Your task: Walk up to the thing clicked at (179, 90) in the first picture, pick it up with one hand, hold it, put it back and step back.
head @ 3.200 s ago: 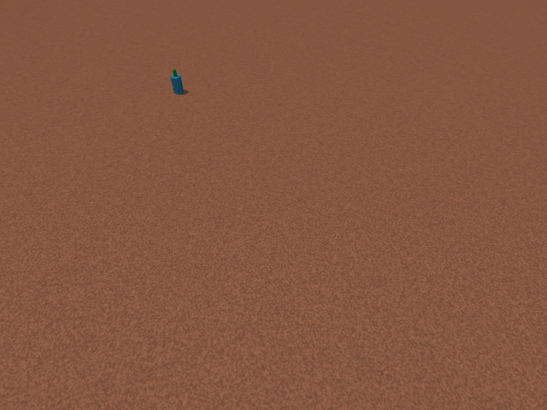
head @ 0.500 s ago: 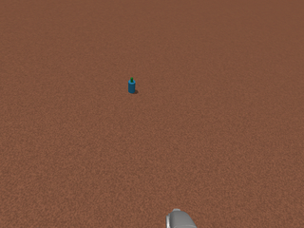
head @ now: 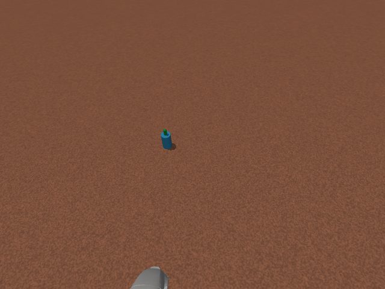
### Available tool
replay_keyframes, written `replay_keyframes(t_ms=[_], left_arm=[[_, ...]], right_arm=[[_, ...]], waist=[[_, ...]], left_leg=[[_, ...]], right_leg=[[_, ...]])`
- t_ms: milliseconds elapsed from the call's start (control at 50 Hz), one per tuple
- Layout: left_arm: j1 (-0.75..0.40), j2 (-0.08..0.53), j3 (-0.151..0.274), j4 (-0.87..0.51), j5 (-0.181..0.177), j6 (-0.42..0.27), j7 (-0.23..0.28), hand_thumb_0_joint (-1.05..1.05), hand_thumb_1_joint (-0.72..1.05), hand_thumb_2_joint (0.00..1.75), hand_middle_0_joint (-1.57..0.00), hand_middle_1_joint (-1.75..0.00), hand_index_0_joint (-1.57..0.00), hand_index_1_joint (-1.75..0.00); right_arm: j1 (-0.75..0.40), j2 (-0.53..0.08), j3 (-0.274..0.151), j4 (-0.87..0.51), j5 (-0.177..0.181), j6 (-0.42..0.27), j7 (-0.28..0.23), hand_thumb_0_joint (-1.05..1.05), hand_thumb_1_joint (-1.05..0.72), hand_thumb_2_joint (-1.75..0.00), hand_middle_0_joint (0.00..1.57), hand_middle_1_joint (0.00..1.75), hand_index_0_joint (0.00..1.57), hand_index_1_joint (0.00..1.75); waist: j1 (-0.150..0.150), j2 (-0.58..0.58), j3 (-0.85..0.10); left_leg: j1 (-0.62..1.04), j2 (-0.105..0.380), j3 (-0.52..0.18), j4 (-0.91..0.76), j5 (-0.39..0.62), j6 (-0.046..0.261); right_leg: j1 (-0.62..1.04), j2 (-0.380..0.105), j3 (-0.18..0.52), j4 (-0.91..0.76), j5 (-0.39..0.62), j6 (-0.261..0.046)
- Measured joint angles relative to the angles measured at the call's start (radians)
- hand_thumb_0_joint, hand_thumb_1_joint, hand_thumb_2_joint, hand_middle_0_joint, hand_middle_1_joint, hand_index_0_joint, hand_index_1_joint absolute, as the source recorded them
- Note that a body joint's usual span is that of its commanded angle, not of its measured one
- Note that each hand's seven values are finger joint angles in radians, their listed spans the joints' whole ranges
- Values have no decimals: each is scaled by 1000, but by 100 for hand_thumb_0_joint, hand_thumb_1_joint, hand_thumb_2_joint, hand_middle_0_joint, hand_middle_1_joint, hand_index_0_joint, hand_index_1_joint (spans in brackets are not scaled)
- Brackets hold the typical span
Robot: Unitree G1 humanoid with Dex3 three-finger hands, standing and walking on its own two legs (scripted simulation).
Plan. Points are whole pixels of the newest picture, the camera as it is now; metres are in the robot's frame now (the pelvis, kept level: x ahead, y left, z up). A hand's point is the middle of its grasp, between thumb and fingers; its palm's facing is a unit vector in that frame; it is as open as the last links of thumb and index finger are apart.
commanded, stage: walk up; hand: left
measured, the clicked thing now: (166, 137) +1.14 +0.24 -0.69
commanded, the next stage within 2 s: none
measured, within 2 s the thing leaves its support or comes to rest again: neither
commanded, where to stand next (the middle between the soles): +0.81 +0.02 m, yaw +1 degrees
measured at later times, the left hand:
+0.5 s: hand (80, 244) +0.25 +0.31 -0.15, palm faces -0.01 -0.95 -0.32, open 7.3 cm
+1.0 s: hand (120, 172) +0.46 +0.24 -0.12, palm faces +0.02 -0.91 -0.42, open 7.3 cm
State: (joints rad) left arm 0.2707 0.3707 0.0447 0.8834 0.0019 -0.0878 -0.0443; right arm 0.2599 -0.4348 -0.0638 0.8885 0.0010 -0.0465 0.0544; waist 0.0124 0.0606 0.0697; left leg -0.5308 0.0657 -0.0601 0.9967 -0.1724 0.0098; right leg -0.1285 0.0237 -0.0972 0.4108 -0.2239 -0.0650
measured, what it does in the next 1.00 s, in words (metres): walks ahead: left foot, then right foot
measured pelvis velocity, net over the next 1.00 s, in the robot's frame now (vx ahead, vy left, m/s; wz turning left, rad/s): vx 0.40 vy -0.03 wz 0.02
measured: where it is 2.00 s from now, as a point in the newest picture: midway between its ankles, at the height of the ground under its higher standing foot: (197, 199)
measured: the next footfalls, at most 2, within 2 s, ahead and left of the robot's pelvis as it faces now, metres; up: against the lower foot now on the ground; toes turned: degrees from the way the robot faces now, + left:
left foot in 0.24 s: +0.27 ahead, +0.14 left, +0.00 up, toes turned +6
right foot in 0.74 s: +0.46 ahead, -0.14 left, +0.00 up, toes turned -4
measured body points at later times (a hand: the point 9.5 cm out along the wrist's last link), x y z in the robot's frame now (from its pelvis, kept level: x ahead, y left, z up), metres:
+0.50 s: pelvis +0.21 +0.04 +0.00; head +0.21 +0.06 +0.45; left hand +0.25 +0.36 -0.13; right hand +0.30 -0.27 -0.09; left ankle +0.23 +0.14 -0.74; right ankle +0.27 -0.13 -0.68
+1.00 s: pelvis +0.40 -0.03 +0.00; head +0.41 -0.06 +0.45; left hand +0.45 +0.29 -0.09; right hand +0.48 -0.34 -0.14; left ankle +0.44 +0.14 -0.67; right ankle +0.42 -0.13 -0.74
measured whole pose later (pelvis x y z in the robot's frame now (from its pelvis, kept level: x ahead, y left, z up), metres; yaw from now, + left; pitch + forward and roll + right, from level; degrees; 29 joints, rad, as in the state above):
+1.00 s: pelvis +0.40 -0.03 +0.00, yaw +1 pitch -3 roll +1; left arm 0.29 0.36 0.03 0.87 0.00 -0.09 -0.03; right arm 0.27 -0.44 -0.06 0.88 0.00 -0.04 0.05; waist 0.02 0.07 0.08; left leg -0.49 0.04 -0.05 1.00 -0.28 0.02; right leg -0.19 -0.04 -0.07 0.47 -0.22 -0.03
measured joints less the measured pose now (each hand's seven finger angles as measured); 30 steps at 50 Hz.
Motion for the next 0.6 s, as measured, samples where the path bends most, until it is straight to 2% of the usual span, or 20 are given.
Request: replay_keyframes(t_ms=[100,160,220,240,280,320,360,420,500,560,600], left_arm=[[49,17,12,3,15,2,1,0,90,90,-20,-30,-21,-30],[68,33,21,1,18,3,3,0,90,90,-20,-30,-21,-30],[87,51,25,7,19,13,6,0,90,90,-20,-30,-21,-30],[93,57,25,10,19,18,7,0,90,90,-20,-30,-21,-30],[87,63,24,20,11,31,14,0,91,90,-20,-30,-21,-30],[81,41,12,24,3,43,19,0,91,90,-20,-30,-21,-30],[73,35,-6,29,5,47,15,1,91,90,-20,-30,-21,-30],[59,45,-10,19,1,43,3,1,91,90,-20,-30,-21,-30],[41,62,4,5,2,42,-13,0,91,90,-20,-30,-21,-30],[33,67,13,14,10,51,-25,0,91,90,-20,-30,-21,-30],[24,65,17,23,13,56,-33,0,91,90,-20,-30,-21,-30]], right_arm=[[-8,1,-9,14,-14,22,19,1,-90,-90,20,30,20,30],[-20,12,-6,22,-22,22,26,1,-90,-90,20,30,20,30],[-30,27,-4,18,-25,14,27,1,-90,-90,20,30,20,30],[-32,32,-3,14,-27,8,26,1,-90,-90,20,30,20,30],[-50,47,-4,1,-41,-11,19,1,-90,-90,20,30,20,30],[-58,43,-4,-30,-38,-28,10,1,-90,-90,20,30,20,30],[-54,50,-2,-46,-19,-35,-1,1,-90,-90,20,30,20,30],[-27,62,14,-52,0,-41,-11,1,-90,-90,20,30,20,30],[18,64,22,-39,0,-44,-10,1,-90,-90,20,30,20,30],[46,55,18,-28,-6,-44,-4,1,-90,-90,20,30,20,30],[63,43,12,-23,-8,-44,-2,1,-90,-90,21,30,20,30]], waist=[[13,6,-10],[28,-9,-3],[38,-36,-6],[37,-52,-8],[39,-106,10],[24,-92,19],[6,-84,20],[-6,-102,13],[-10,-121,3],[-14,-119,-7],[-20,-109,-11]], left_leg=[[-31,14,29,-210,77,-21],[9,19,59,-342,89,-10],[76,10,85,-420,50,15],[103,-2,93,-445,63,22],[122,-41,128,-412,42,29],[135,-39,131,-376,-9,40],[182,-36,131,-401,-25,45],[268,-48,139,-483,-20,38],[357,-60,150,-547,-37,36],[412,-63,161,-583,-57,33],[439,-62,163,-596,-76,27]], right_leg=[[83,34,-29,-55,-40,3],[112,43,-37,-38,-92,9],[132,35,-41,16,-170,21],[133,23,-43,51,-206,28],[83,-38,-24,225,-252,24],[-29,-21,32,480,-265,19],[-137,-9,75,652,-243,16],[-264,-39,130,692,-155,22],[-368,-100,156,588,-50,54],[-403,-134,140,475,13,73],[-403,-148,124,387,55,75]])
